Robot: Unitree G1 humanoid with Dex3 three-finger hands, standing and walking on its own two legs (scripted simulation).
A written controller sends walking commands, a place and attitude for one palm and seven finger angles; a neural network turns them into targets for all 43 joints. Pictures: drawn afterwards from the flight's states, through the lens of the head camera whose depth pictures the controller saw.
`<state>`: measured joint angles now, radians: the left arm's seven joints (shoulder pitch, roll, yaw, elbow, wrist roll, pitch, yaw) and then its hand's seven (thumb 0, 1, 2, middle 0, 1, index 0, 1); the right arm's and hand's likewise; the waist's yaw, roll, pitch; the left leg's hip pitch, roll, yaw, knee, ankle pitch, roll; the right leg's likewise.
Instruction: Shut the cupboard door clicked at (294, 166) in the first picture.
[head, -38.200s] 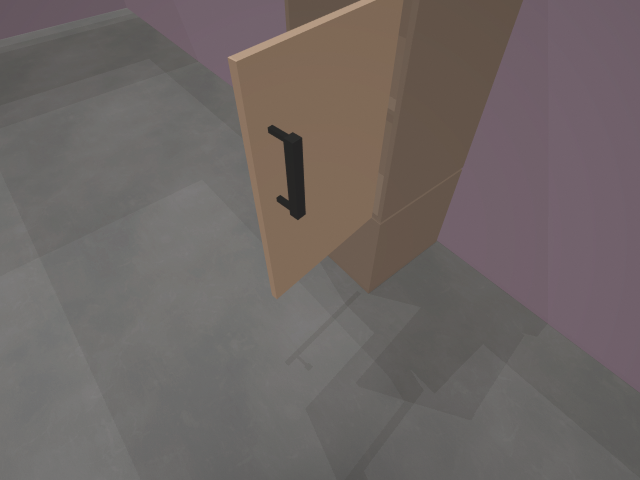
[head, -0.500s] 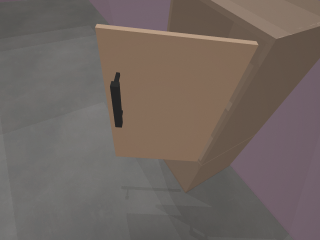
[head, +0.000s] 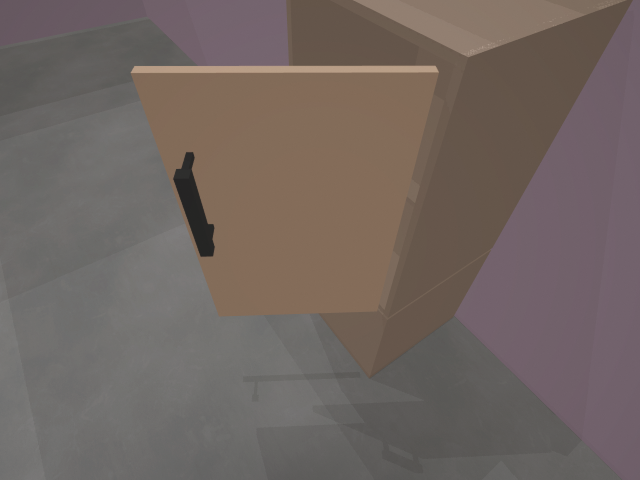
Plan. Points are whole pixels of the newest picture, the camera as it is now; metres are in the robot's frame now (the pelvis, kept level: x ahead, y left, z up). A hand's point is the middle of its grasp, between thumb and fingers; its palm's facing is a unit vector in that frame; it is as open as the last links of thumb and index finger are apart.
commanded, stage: come to a stop and stand still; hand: left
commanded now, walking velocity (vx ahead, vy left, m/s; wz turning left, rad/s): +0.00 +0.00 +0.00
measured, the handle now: (198, 207) +0.49 +0.20 +0.04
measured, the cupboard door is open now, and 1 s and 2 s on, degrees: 58 58 58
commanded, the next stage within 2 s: look again from close up in 0.58 s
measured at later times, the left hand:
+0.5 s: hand out of the picture +0.00 +0.13 -0.17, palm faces +0.06 -0.99 -0.16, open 7.3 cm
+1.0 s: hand out of the picture +0.01 +0.20 -0.18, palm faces +0.02 -0.98 -0.20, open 7.4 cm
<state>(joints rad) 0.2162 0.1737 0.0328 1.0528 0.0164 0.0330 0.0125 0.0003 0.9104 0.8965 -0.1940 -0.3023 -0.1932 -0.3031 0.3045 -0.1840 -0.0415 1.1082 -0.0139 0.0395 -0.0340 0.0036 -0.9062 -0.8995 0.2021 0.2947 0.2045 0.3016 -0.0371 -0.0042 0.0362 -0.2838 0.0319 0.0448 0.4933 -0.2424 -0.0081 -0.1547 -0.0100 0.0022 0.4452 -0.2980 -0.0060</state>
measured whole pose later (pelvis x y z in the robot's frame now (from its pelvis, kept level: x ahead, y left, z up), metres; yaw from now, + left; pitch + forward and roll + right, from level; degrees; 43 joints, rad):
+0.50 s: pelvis +0.02 -0.03 +0.00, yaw +1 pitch -1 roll +0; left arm 0.30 0.13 0.01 1.14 0.00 0.00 0.03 0.00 0.91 0.90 -0.20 -0.30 -0.20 -0.30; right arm 0.25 -0.14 -0.01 1.15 -0.01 0.01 -0.04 0.01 -0.92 -0.90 0.20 0.29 0.20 0.30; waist 0.00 -0.01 0.04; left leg -0.19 0.05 0.01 0.41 -0.19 -0.04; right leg -0.09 0.02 -0.02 0.39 -0.29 -0.03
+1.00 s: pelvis +0.00 +0.02 -0.01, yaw +0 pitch -2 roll -1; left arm 0.30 0.18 -0.01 1.04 0.02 -0.01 0.04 0.00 0.91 0.90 -0.20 -0.30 -0.20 -0.30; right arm 0.24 -0.17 -0.01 1.03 -0.01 0.00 -0.03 0.00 -0.93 -0.90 0.20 0.29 0.20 0.30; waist 0.00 -0.01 0.02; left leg -0.26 0.00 0.05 0.55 -0.25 0.03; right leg -0.15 -0.03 0.01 0.51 -0.33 0.03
